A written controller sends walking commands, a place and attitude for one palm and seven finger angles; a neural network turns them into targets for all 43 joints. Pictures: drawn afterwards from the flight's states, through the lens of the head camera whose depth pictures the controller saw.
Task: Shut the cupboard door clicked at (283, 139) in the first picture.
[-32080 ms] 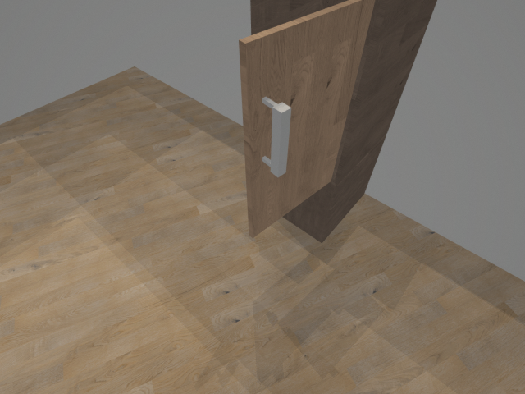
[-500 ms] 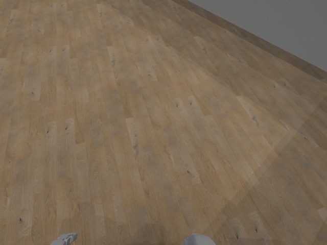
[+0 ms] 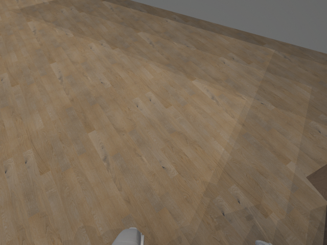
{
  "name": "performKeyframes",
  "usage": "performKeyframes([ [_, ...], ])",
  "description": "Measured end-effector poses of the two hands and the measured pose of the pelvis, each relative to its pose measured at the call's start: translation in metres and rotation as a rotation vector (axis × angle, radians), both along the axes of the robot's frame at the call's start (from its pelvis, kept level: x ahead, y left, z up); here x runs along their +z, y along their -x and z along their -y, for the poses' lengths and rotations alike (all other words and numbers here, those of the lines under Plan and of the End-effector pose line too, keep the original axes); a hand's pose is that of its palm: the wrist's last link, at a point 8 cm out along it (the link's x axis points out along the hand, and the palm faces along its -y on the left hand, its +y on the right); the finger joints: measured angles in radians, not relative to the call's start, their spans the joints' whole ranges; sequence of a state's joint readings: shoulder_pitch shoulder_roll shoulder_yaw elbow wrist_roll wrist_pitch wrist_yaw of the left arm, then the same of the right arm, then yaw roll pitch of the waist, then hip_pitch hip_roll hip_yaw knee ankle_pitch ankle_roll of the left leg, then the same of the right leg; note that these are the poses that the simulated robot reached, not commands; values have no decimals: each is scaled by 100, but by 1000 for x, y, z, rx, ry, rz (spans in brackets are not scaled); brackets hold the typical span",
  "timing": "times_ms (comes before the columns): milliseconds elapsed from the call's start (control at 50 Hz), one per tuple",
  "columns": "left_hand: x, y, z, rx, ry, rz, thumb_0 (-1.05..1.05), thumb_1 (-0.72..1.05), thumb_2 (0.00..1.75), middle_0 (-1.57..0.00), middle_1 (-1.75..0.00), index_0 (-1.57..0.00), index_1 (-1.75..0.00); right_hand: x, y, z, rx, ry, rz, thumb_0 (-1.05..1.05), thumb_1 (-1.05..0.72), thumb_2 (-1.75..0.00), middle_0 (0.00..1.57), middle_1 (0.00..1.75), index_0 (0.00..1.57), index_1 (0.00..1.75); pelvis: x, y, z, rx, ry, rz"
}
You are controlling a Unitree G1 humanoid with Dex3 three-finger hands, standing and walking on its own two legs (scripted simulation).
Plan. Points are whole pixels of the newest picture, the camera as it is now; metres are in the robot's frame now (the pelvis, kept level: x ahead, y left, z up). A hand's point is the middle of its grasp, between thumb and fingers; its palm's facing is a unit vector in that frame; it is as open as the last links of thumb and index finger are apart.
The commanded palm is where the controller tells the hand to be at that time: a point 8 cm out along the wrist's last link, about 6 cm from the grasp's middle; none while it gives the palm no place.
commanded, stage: turn to face it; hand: left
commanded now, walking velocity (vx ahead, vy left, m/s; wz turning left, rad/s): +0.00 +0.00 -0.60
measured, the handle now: out of the picture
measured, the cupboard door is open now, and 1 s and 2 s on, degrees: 54 54 54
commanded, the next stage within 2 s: take the last steps up to it in 1.78 s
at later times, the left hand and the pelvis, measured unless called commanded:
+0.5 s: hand (95, 225) +0.18 +0.21 -0.16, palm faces -0.29 -0.93 -0.22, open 7.4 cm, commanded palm none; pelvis +0.01 +0.04 +0.00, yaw -19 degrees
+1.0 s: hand (124, 226) +0.18 +0.13 -0.17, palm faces -0.52 -0.82 -0.21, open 7.4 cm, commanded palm none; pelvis +0.02 +0.01 +0.00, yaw -35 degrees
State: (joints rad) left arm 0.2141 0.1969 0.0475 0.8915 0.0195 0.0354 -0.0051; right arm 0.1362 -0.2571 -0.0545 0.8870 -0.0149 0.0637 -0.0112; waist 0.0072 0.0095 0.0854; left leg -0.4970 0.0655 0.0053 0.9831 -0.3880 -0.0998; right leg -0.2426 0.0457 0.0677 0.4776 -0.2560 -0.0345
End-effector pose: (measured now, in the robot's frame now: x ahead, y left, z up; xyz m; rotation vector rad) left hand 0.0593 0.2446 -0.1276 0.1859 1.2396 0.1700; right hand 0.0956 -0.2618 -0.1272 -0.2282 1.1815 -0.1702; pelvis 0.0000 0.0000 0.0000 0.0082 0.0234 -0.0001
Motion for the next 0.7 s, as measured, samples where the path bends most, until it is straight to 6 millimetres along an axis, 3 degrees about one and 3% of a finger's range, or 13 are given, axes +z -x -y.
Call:
performKeyframes([
  [160, -27, -14, -34, -42, 34, -44, 1, 91, 90, -20, -30, -21, -30, 10, -13, -33, -44, 42, 93, 0, -90, -90, 20, 30, 20, 30, -11, -8, -32, -96, 24, -13],
  [260, -24, -42, -51, -119, 33, -46, 1, 91, 90, -20, -30, -20, -30, 22, 12, -49, -85, 57, 74, 0, -90, -90, 20, 30, 21, 30, -3, -10, -44, -172, 48, 2],
  [360, -12, -77, -53, -199, 27, -9, 1, 91, 90, -20, -30, -20, -30, 24, 52, -54, -179, 51, 21, 0, -90, -90, 20, 30, 21, 30, 5, -11, -49, -238, 68, 7],
  [460, -4, -113, -33, -296, 18, 30, 1, 91, 90, -20, -30, -20, -29, 16, 102, -51, -295, 31, -42, 0, -90, -90, 20, 30, 21, 30, 4, -9, -44, -306, 62, 10],
  [600, 5, -157, 30, -457, 2, 112, 1, 91, 90, -20, -30, -20, -29, -14, 173, -31, -449, -24, -130, 0, -90, -90, 20, 30, 21, 30, -9, -5, -19, -394, 30, 8],
  [640, 3, -164, 48, -497, -12, 150, 0, 91, 90, -20, -30, -20, -30, -28, 188, -22, -486, -40, -147, 0, -90, -90, 20, 30, 21, 30, -18, -3, -9, -421, 15, 5],
  [700, 9, -159, 66, -532, -21, 143, 0, 91, 90, -20, -30, -20, -30, -31, 196, -12, -527, -45, -165, 0, -90, -90, 20, 30, 20, 30, -14, -1, -4, -447, 18, 5],
])
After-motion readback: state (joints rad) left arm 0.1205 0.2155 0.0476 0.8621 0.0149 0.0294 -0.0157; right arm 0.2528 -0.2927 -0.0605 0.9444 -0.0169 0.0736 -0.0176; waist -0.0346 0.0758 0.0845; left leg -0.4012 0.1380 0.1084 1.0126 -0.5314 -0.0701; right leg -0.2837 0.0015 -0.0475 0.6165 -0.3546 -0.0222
